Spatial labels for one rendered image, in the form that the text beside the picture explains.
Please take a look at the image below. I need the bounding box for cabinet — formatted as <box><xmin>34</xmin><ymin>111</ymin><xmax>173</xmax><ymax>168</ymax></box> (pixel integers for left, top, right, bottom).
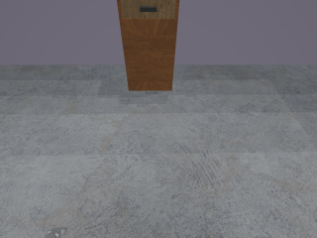
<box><xmin>117</xmin><ymin>0</ymin><xmax>179</xmax><ymax>91</ymax></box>

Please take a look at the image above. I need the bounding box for drawer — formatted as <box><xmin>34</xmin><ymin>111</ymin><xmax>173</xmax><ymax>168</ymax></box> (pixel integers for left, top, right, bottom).
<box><xmin>120</xmin><ymin>0</ymin><xmax>176</xmax><ymax>19</ymax></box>

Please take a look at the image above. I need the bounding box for robot left hand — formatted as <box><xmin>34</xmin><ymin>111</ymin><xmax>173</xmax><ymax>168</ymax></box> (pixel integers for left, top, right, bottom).
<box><xmin>43</xmin><ymin>227</ymin><xmax>67</xmax><ymax>238</ymax></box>

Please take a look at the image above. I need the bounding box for handle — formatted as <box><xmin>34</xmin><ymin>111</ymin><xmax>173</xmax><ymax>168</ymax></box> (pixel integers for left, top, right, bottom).
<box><xmin>140</xmin><ymin>5</ymin><xmax>157</xmax><ymax>12</ymax></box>

